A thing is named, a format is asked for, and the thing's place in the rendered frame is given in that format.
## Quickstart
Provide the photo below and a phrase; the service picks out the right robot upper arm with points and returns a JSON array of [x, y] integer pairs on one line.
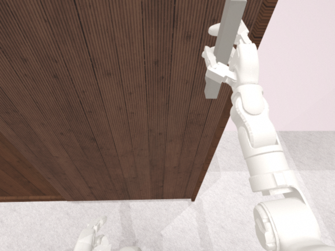
[[287, 225]]

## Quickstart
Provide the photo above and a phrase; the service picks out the robot right hand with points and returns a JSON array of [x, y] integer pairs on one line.
[[243, 60]]

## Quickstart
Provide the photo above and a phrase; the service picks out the wardrobe door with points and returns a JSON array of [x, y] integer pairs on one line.
[[105, 98], [17, 175]]

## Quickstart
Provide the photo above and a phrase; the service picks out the right robot forearm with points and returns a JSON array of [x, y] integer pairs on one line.
[[261, 148]]

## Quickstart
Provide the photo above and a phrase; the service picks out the robot left hand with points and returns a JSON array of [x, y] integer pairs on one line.
[[87, 240]]

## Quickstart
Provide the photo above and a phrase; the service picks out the handle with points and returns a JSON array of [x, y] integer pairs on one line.
[[229, 25]]

